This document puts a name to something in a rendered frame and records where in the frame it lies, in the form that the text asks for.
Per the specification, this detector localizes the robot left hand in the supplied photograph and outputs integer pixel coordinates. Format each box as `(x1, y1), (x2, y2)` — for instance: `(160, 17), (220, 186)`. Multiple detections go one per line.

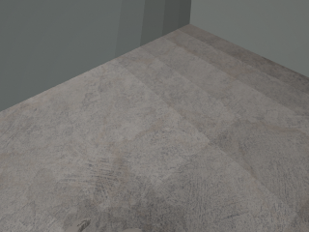
(66, 217), (91, 232)

